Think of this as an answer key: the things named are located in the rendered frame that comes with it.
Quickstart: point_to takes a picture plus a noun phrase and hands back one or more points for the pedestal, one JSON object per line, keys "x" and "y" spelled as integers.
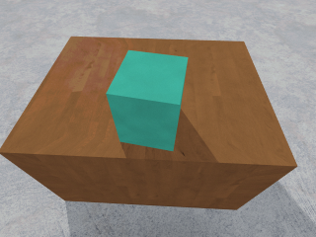
{"x": 229, "y": 145}

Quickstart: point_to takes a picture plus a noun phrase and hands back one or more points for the carton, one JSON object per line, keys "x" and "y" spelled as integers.
{"x": 145, "y": 98}

